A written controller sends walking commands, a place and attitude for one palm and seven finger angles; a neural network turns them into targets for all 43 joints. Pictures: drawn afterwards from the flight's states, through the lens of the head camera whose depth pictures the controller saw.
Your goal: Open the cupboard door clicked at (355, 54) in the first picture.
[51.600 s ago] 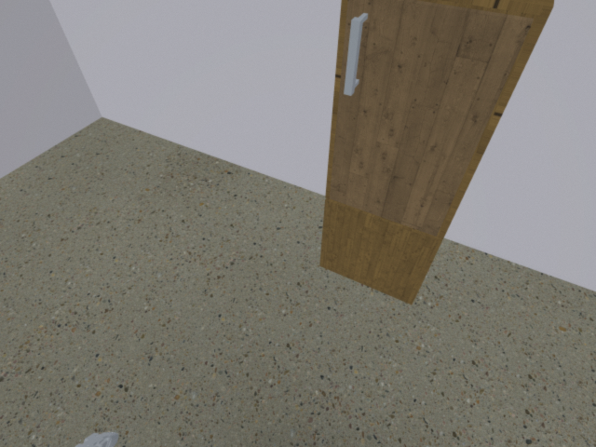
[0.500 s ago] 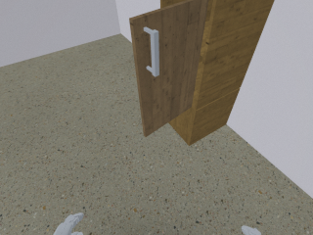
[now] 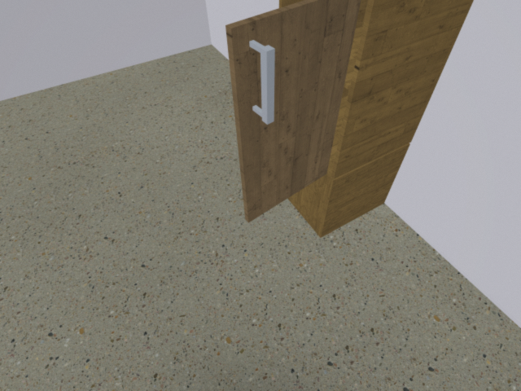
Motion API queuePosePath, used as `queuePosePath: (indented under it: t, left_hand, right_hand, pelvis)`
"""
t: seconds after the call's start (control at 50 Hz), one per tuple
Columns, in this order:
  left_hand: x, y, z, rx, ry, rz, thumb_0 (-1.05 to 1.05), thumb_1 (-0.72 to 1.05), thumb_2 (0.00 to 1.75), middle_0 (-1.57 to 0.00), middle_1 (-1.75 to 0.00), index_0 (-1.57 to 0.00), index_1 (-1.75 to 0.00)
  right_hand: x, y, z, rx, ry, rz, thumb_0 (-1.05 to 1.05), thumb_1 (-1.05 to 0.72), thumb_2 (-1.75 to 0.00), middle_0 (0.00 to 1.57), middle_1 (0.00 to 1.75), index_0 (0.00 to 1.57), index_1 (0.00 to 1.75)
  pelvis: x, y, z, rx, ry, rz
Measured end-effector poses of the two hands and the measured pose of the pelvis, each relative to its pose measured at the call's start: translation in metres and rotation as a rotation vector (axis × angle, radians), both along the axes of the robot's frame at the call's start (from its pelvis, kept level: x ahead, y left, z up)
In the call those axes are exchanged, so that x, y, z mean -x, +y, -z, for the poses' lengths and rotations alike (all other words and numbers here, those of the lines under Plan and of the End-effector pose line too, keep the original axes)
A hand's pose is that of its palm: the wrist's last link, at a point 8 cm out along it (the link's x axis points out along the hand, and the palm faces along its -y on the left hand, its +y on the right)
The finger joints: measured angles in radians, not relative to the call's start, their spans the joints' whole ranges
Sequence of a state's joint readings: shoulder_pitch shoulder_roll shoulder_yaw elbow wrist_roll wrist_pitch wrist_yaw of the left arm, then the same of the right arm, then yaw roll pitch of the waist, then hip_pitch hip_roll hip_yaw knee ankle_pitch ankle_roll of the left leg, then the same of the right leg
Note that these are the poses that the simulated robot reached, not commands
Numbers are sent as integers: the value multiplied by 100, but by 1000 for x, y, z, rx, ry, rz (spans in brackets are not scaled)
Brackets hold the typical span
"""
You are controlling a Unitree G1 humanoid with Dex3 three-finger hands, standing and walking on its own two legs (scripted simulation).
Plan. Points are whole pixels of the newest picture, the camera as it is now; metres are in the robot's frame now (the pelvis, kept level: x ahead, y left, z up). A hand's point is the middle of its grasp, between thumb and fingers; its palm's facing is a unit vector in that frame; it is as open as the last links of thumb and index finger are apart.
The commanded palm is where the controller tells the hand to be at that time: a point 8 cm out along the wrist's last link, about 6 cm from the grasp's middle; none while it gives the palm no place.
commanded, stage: let the arm hang, fingers relaxed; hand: left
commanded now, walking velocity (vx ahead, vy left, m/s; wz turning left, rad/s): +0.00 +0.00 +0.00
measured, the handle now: (261, 84) +0.65 +0.04 +0.13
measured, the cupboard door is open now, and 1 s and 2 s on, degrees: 97 97 97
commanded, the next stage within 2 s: look to check the result in 0.38 s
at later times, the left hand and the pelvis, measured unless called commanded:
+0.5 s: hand out of the picture +0.08 +0.21 -0.16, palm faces +0.00 -0.96 -0.29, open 7.4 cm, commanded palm none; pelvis +0.02 -0.01 +0.01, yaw +0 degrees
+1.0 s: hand out of the picture +0.11 +0.22 -0.15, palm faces -0.02 -0.94 -0.35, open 7.4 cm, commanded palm none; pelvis +0.04 -0.02 +0.01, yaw +0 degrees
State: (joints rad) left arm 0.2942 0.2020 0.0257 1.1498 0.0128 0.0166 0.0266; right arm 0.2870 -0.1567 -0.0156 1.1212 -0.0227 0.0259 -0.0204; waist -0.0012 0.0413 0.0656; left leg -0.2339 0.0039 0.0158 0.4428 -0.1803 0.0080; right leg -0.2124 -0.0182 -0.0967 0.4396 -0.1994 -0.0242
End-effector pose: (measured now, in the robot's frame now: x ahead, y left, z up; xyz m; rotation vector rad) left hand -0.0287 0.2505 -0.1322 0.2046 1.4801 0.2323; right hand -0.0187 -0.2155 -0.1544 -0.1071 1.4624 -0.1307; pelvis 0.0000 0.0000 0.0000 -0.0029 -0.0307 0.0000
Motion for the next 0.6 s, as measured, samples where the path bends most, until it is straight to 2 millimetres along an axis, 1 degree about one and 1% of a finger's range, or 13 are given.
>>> queuePosePath:
  t: [0.16, 0.22, 0.28, 0.4, 0.6]
  left_hand:
    - [-59, -8, 1, 21, -148, 45, 0, 91, 90, -20, -30, -20, -30]
    - [-76, -10, 0, 27, -185, 60, 0, 91, 90, -20, -30, -20, -30]
    - [-88, -11, -2, 27, -206, 71, 0, 91, 90, -20, -30, -20, -30]
    - [-99, -5, -6, 10, -211, 83, 0, 91, 90, -20, -30, -20, -30]
    - [-101, 14, -15, -48, -175, 85, 0, 91, 90, -20, -30, -20, -30]
  right_hand:
    - [-33, -10, -3, 23, -88, -11, 1, -91, -90, 20, 30, 20, 30]
    - [-43, -16, -6, 36, -110, -15, 1, -91, -90, 20, 30, 20, 30]
    - [-51, -22, -9, 50, -124, -20, 1, -91, -90, 20, 30, 20, 30]
    - [-63, -37, -13, 77, -133, -30, 1, -90, -90, 20, 30, 20, 30]
    - [-82, -60, -17, 111, -131, -53, 1, -90, -90, 20, 30, 20, 30]
  pelvis:
    - [-4, -1, -1, -4, -4, 1]
    - [-7, -2, -2, -5, -5, 1]
    - [-9, -3, -2, -5, -6, 1]
    - [-14, -5, -4, -5, -5, 1]
    - [-22, -10, -6, -6, -1, 1]
